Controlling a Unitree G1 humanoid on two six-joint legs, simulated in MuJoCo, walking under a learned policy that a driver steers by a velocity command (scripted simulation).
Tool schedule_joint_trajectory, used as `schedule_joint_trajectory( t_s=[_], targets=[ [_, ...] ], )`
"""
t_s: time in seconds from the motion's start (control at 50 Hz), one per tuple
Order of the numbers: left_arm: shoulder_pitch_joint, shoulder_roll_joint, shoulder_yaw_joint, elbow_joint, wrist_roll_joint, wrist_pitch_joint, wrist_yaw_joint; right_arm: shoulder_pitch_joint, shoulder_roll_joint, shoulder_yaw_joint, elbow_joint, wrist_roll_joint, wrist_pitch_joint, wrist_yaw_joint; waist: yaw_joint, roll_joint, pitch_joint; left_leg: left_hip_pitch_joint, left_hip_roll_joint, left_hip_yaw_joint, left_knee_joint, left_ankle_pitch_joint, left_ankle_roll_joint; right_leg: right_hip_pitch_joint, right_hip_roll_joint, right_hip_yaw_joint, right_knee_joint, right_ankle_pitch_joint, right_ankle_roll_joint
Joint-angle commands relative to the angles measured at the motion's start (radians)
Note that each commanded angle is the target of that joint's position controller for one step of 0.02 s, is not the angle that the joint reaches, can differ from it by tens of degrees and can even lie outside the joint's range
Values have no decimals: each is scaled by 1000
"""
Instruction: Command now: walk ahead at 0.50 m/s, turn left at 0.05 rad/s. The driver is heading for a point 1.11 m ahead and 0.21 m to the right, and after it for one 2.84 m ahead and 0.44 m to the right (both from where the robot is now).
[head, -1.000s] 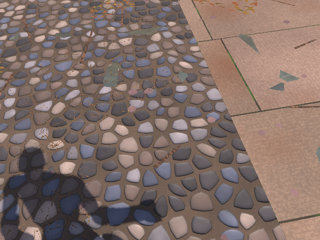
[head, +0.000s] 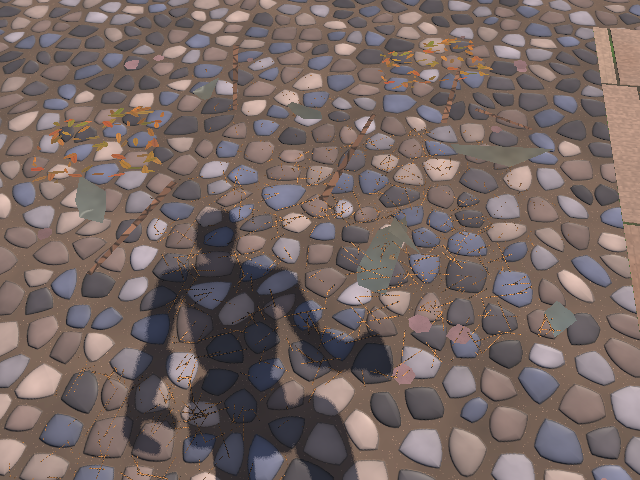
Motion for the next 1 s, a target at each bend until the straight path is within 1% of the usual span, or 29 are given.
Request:
schedule_joint_trajectory(
  t_s=[0.02, 0.08, 0.12, 0.16, 0.18, 0.2, 0.22, 0.24, 0.26, 0.28, 0.3, 0.32, 0.34, 0.4, 0.44, 0.52, 0.58, 0.62, 0.68, 0.7, 0.72, 0.74, 0.76, 0.78, 0.8, 0.82, 0.86, 0.9, 1.0],
  targets=[
    [-10, 183, 45, -46, -11, -8, 8, -114, -31, -2, -83, 6, -23, 11, 8, -109, 30, 61, -27, 37, -144, 127, -6, -40, -239, 121, -109, 208, -147],
    [31, 191, 48, -16, -16, 8, 10, -180, -42, -5, -109, 15, -30, 27, 21, -114, 53, 52, -41, 33, -218, 98, 16, 45, -280, 138, -77, 218, -138],
    [31, 203, 54, -4, -19, 20, 15, -184, -58, -10, -118, 14, -35, 35, 3, -123, 52, 66, -50, 33, -255, 26, 44, 105, -308, 149, -35, 278, -122],
    [4, 219, 59, -2, -19, 31, 21, -93, -91, -26, -97, 9, -38, 35, -61, -136, -5, 215, -89, 70, -293, -26, 78, 128, -296, 126, 80, 506, -96],
    [-1, 204, 52, -3, -16, 35, 24, 44, -132, -49, -56, 5, -37, 27, -129, -121, -95, 415, -109, 91, -308, -10, 108, 89, -249, 84, 241, 619, -71],
    [-4, 159, 31, -27, 4, 33, 27, 227, -199, -70, -20, -5, -34, 15, -202, -50, -245, 721, 32, -56, -258, 33, 168, -90, -200, 45, 518, 437, -34],
    [125, 44, -5, -48, 6, 12, 19, 292, -289, -89, -1, -9, -27, 15, -147, 212, -373, 1082, 269, -522, -325, -160, 330, -512, -19, 18, 898, -162, 42],
    [83, 115, 9, -31, -10, -8, 14, 314, -199, -66, 2, 6, -23, 15, -187, 185, -397, 1081, 282, -680, -437, -303, 332, -637, -30, 150, 1023, -379, 38],
    [-16, 177, 27, -65, -34, -20, 8, 247, -162, -51, 0, 7, -23, 12, -183, 123, -238, 962, 249, -539, -459, -309, 289, -710, -83, 141, 1052, -311, 28],
    [-82, 171, 25, -82, -30, -24, 9, 179, -144, -43, -8, 4, -22, 11, -156, 49, -150, 819, 211, -422, -478, -225, 266, -693, -132, 107, 1011, -220, 26],
    [-115, 163, 27, -87, -11, -23, 11, 126, -118, -36, -10, -4, -23, 15, -127, 11, -82, 692, 174, -344, -511, -129, 257, -659, -159, 97, 950, -161, 31],
    [-95, 154, 31, -83, -5, -14, 11, 95, -97, -28, -12, -13, -29, 17, -89, 35, -67, 611, 147, -290, -539, -56, 251, -594, -186, 106, 910, -118, 35],
    [-72, 136, 28, -75, -6, -3, 10, 79, -90, -28, -10, -12, -33, 18, -69, 46, -62, 562, 131, -255, -569, -23, 255, -551, -192, 104, 886, -98, 42],
    [-96, 100, 20, -83, 2, 20, 16, 89, -117, -37, 21, -2, -49, 14, -51, 24, -22, 491, 120, -160, -626, 72, 274, -557, -201, 88, 787, -28, 72],
    [-165, 89, 16, -103, 7, 20, 16, 111, -132, -41, 41, -2, -46, 6, -68, 5, 1, 498, 106, -109, -642, 102, 264, -587, -204, 84, 668, 85, 82],
    [-305, 63, 4, -134, -1, 5, 0, 170, -155, -43, 77, 8, -35, -5, -121, 1, 31, 514, 70, -26, -648, 81, 221, -533, -163, 46, 414, 287, 75],
    [-391, 70, 3, -165, -9, -3, -16, 230, -170, -46, 114, 15, -23, -6, -153, 1, 51, 596, 106, -38, -622, 56, 216, -539, -143, 43, 326, 295, 60],
    [-421, 81, 6, -183, -10, -6, -27, 247, -175, -48, 133, 17, -11, -10, -150, 8, 58, 671, 139, -50, -584, 88, 204, -557, -135, 50, 285, 237, 37],
    [-354, 115, 20, -175, -6, -11, -33, 230, -194, -55, 144, 18, 5, -17, -96, 33, 11, 735, 150, -47, -472, 303, 172, -436, -96, 18, 244, 127, -6],
    [-244, 143, 38, -143, -2, -11, -28, 211, -191, -52, 143, 18, 11, -19, -33, 28, -56, 717, 112, -12, -341, 451, 151, -275, -64, -14, 217, 133, -31],
    [-80, 196, 61, -99, 2, -9, -18, 214, -157, -37, 132, 7, 12, -23, 33, -2, -179, 603, 59, 29, -128, 408, 118, -11, -109, 27, 251, 171, -72],
    [38, 295, 85, -85, 21, -4, -12, 315, -59, -5, 104, -2, -5, -16, 24, -193, -345, 204, -74, 89, 268, 64, 43, 411, -367, 427, 252, 74, -217],
    [81, 249, 74, -69, 0, 3, -13, 315, -51, 2, 120, 0, -25, -11, 38, -311, -422, 16, -159, -19, 460, -519, 27, 502, -451, 742, 93, -64, -275],
    [28, 196, 53, -75, -5, 4, -12, 234, -147, -24, 98, 27, -40, -3, 44, -229, -288, -87, -96, -70, 540, -498, 42, 406, -424, 658, 59, -166, -230],
    [-43, 173, 45, -87, -2, 6, -9, 153, -151, -25, 74, 38, -47, -1, 22, -170, -171, -102, -44, -34, 516, -412, 53, 261, -389, 528, 37, -137, -200],
    [-102, 150, 38, -90, 6, 5, -12, 112, -141, -24, 66, 24, -46, -4, -7, -111, -84, -75, -8, -15, 450, -336, 51, 115, -349, 432, 0, -58, -188],
    [-162, 113, 28, -95, 17, -6, -16, 148, -114, -28, 83, 11, -24, -8, -69, -140, -46, 44, 34, -24, 365, -252, 39, -41, -295, 327, -61, 56, -174],
    [-163, 122, 32, -80, 11, -19, -17, 166, -81, -23, 94, 7, -5, -12, -90, -135, -35, 70, 39, -13, 319, -210, 21, -97, -281, 259, -104, 134, -189],
    [-104, 157, 43, -34, 5, -15, 3, 6, -58, -16, 52, -3, -8, -10, -54, -102, 17, 6, 35, 2, 32, 45, -9, -72, -247, 135, -141, 223, -168]
  ],
)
